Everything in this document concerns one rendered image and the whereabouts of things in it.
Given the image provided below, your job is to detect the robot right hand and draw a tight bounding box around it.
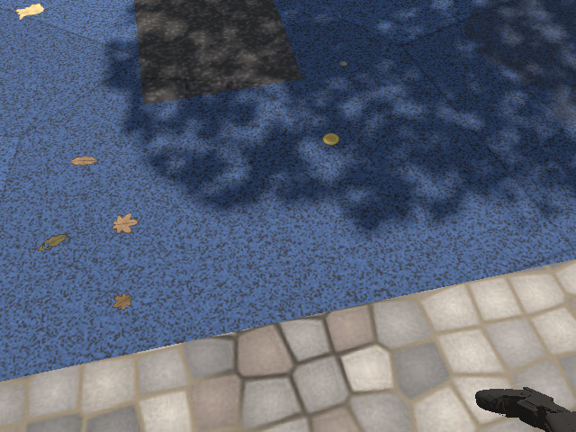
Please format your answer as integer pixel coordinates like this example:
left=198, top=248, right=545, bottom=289
left=475, top=387, right=576, bottom=432

